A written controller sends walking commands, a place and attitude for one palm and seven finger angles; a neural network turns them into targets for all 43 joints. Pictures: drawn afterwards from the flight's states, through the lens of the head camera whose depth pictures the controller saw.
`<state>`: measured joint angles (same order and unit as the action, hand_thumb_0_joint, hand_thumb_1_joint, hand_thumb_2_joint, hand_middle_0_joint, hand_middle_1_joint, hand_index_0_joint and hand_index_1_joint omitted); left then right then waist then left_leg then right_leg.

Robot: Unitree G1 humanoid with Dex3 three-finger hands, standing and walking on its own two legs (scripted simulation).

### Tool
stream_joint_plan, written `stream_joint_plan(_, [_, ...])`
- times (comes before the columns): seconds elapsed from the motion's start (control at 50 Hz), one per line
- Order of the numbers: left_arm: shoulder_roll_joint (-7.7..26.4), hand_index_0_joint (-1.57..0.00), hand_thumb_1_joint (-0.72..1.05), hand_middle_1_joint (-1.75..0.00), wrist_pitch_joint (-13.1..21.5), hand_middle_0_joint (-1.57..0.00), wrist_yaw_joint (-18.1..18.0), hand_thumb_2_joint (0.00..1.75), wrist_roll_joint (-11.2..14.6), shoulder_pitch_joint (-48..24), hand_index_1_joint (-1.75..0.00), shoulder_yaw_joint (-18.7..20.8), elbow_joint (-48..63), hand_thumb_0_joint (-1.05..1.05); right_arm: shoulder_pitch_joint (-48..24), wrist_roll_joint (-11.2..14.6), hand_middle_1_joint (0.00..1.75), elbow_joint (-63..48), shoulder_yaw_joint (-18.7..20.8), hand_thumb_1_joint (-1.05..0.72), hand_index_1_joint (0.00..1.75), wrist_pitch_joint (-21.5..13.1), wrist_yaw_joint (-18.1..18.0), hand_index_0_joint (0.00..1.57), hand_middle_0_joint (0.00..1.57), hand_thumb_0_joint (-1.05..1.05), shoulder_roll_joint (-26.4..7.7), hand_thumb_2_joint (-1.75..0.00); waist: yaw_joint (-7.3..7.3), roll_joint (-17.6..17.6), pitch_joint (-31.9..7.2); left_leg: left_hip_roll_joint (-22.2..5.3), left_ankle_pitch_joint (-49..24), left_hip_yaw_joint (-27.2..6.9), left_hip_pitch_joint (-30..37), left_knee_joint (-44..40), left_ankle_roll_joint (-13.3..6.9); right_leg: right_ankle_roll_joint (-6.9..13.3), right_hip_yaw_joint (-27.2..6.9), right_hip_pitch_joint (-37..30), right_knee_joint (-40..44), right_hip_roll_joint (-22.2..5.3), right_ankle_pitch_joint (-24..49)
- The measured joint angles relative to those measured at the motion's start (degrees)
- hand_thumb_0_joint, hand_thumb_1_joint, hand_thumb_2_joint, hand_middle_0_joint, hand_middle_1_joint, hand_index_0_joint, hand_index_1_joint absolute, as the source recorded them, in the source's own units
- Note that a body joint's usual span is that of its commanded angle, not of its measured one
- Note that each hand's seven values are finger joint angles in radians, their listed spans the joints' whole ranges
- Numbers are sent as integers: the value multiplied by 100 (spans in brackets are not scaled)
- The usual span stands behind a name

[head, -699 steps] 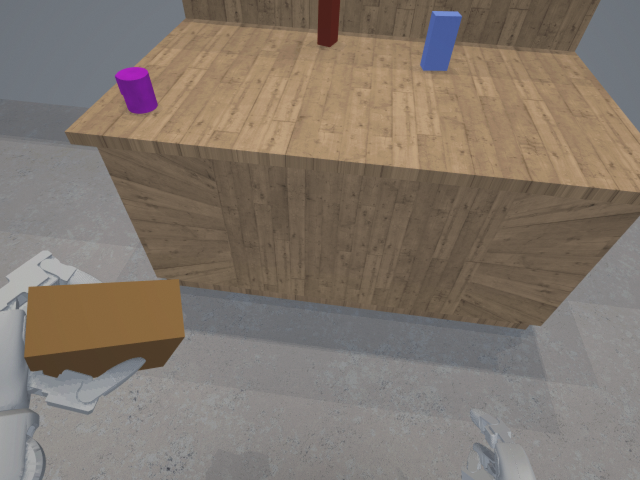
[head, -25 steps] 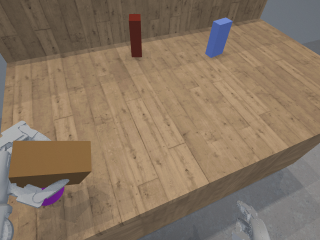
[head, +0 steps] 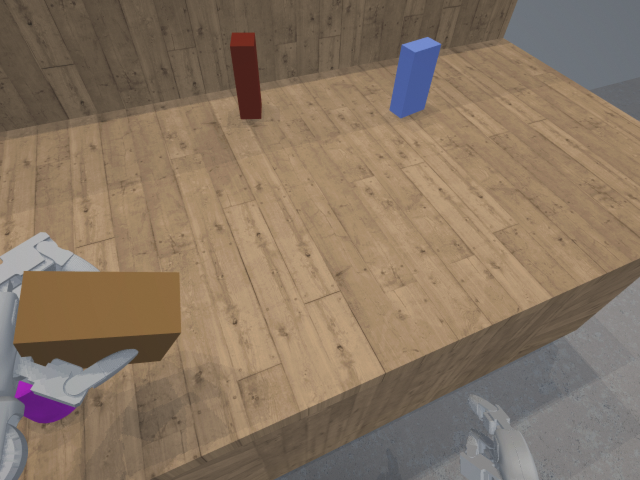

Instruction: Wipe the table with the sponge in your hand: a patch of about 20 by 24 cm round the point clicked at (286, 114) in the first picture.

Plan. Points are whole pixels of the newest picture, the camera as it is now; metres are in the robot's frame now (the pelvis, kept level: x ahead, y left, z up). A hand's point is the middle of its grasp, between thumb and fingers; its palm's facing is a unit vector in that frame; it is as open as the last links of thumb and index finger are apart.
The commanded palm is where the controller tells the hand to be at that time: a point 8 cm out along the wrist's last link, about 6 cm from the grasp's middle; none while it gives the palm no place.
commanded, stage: shuffle to correct the standing spot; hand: left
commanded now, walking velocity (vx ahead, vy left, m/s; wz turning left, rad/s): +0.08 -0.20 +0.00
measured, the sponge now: (126, 322) +0.23 +0.21 +0.14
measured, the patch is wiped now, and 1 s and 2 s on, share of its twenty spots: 0.00 0.00 0.00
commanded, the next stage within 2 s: none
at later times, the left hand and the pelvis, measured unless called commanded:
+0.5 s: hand (84, 336) +0.21 +0.22 +0.16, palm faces +0.32 -0.87 -0.37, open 9.7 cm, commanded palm +0.15 +0.26 +0.18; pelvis -0.01 -0.02 +0.00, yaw +0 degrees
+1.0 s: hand (76, 329) +0.21 +0.24 +0.16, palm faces +0.29 -0.86 -0.41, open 9.7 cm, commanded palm +0.16 +0.28 +0.18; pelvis +0.00 +0.00 +0.00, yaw +0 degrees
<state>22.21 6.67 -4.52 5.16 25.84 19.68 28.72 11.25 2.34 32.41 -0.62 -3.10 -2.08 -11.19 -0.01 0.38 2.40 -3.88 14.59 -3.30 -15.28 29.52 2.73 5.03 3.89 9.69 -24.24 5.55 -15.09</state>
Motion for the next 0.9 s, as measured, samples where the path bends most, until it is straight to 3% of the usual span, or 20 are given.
stream_joint_plan(0.18, [76,-79,-46,-135,-22,-79,1,103,116,188,-134,101,35,-1,102,35,30,-11,77,-90,30,205,-5,20,20,1,-131,-89,-139,-13,-146,-135,188,43,-126,350,-149,127,59,85,-262,117,-163])
stream_joint_plan(0.3, [35,-79,-46,-135,-70,-79,-7,103,94,191,-134,71,56,-1,177,4,30,32,49,-90,30,239,-25,20,20,1,-104,-89,-71,-59,-152,-169,165,33,-82,296,-46,139,75,67,-266,143,-152])
stream_joint_plan(0.42, [11,-79,-46,-135,-75,-79,-6,103,81,49,-134,47,79,-1,145,-1,30,21,7,-90,30,206,-8,20,20,1,-46,-89,-12,9,-103,-191,149,10,-135,337,-114,150,99,72,-209,172,-73])
stream_joint_plan(0.9, [110,-79,-46,-135,-125,-79,48,103,65,87,-134,55,64,-1,131,-11,30,-64,-64,-90,30,81,-27,21,20,1,19,-89,-17,19,-49,-105,19,85,-105,130,54,39,39,97,-108,60,-6])
